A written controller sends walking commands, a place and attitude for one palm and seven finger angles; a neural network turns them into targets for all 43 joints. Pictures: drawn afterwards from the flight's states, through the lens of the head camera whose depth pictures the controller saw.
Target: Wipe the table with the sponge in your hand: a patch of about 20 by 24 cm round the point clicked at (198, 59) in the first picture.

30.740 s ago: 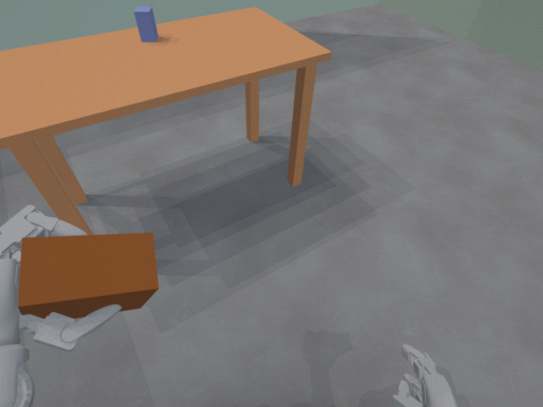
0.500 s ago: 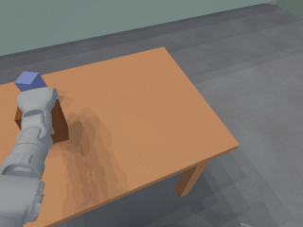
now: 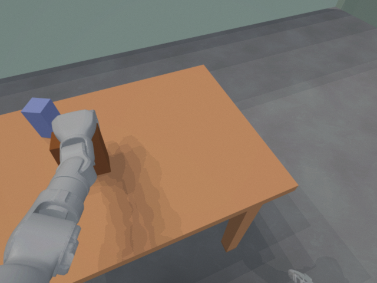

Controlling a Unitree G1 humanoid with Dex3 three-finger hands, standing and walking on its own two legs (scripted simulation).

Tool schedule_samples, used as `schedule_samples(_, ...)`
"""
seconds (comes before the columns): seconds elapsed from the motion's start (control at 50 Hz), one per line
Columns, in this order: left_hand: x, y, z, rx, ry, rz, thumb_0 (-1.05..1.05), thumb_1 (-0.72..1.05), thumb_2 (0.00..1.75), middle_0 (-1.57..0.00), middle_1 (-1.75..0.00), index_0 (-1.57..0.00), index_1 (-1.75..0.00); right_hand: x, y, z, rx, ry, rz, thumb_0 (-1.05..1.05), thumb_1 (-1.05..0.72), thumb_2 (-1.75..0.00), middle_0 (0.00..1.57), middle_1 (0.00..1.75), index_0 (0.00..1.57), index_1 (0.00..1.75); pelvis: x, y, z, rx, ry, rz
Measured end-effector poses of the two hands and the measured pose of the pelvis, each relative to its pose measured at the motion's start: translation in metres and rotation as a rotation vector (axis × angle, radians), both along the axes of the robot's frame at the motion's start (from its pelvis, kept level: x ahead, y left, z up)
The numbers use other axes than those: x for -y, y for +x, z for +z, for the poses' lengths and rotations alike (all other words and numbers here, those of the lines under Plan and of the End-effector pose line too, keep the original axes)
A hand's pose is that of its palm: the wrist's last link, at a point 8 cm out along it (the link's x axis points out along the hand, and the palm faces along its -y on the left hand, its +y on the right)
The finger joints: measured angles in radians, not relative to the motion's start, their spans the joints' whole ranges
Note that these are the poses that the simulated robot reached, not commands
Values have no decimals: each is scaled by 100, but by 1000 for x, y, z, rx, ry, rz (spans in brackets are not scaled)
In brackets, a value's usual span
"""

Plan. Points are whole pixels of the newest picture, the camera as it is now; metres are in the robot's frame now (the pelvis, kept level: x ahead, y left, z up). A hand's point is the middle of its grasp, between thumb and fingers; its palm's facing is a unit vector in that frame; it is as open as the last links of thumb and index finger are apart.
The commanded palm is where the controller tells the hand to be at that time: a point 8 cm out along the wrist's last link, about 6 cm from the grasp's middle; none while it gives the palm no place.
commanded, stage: slide across to the middle lane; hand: left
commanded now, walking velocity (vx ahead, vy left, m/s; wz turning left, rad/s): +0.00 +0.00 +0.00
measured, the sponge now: (85, 158) +0.40 +0.28 -0.01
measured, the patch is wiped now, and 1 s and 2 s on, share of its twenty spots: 0.35 0.65 0.85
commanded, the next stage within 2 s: wipe back along the middle lane in 0.04 s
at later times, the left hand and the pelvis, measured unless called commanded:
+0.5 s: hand (94, 148) +0.40 +0.24 +0.04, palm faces -0.06 -0.01 -1.00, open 10.4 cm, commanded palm +0.37 +0.22 +0.08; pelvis +0.01 -0.01 +0.00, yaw +0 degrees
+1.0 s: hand (96, 163) +0.36 +0.22 +0.04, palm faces -0.03 -0.03 -1.00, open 10.4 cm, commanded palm +0.32 +0.20 +0.08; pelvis +0.00 -0.01 +0.00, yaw +0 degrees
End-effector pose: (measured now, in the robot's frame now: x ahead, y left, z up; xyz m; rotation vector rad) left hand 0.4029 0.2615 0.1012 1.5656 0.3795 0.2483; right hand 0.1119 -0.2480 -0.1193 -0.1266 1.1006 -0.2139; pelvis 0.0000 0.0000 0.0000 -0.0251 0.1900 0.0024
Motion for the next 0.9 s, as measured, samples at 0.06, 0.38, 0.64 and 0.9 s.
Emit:
schedule_samples(0.06, 3, 1, 0, -6, 6, 4, 0, -56, 108, -70, -134, -72, -134, 3, 3, 0, 0, -3, 2, 1, -90, -89, 20, 30, 20, 30, 2, 2, 0, 0, 0, 2)
schedule_samples(0.38, 28, -8, -3, 23, -29, -7, 0, -55, 108, -69, -135, -70, -136, 16, 11, 3, -3, -4, -4, 1, -90, -89, 20, 30, 20, 30, 9, 7, 2, 18, 6, -7)
schedule_samples(0.64, 34, -31, -5, 27, -17, 4, 0, -53, 107, -67, -137, -68, -137, 7, 40, 13, 76, 7, 40, 1, -90, -90, 20, 30, 20, 30, 9, 3, 3, 45, 8, 3)
schedule_samples(0.9, 41, -52, -5, 52, -26, -7, 0, -53, 107, -66, -137, -68, -138, -10, 62, 20, 137, 39, 83, 1, -90, -90, 20, 30, 20, 30, 6, 4, 3, 69, 10, 4)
